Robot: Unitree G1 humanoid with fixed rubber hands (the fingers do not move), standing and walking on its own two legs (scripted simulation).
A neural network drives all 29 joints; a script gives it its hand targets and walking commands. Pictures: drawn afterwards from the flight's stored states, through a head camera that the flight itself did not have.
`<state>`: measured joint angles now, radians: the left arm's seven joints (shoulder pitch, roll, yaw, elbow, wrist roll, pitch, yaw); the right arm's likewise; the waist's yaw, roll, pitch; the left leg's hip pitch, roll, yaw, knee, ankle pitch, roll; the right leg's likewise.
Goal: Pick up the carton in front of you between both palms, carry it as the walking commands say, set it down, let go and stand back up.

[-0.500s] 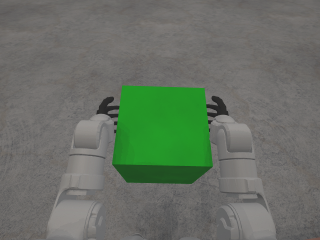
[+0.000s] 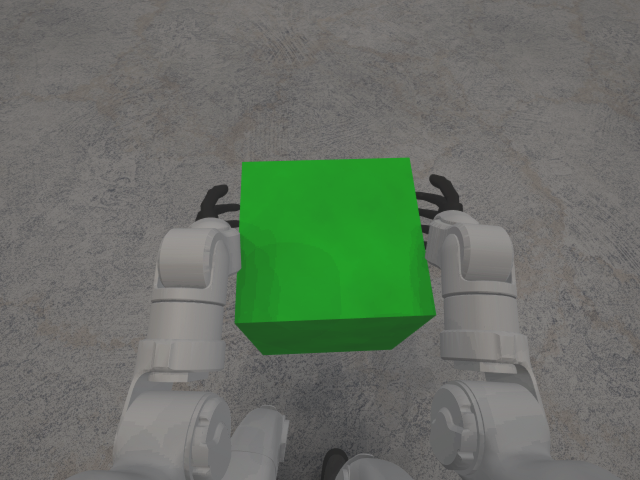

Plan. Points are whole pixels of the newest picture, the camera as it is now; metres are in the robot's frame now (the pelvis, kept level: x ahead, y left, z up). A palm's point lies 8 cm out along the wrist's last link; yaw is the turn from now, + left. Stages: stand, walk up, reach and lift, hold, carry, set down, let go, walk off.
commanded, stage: carry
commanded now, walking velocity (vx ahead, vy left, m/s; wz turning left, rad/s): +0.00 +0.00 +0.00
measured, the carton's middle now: (327, 268) +0.38 +0.02 -0.04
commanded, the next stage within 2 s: none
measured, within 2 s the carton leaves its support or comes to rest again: neither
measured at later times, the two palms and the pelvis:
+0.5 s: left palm (241, 81) +0.56 +0.15 +0.12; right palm (457, 95) +0.56 -0.13 +0.13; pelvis +0.20 +0.03 +0.01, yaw +0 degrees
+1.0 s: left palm (225, 84) +0.54 +0.17 +0.13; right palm (450, 96) +0.55 -0.12 +0.14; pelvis +0.19 +0.03 +0.00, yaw +0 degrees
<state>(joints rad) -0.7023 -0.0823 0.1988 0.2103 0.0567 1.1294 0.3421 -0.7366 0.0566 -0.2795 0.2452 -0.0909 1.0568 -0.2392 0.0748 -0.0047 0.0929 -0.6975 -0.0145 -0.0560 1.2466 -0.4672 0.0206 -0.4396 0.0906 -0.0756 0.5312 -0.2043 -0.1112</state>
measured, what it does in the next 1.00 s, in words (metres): walks ahead: left foot, then right foot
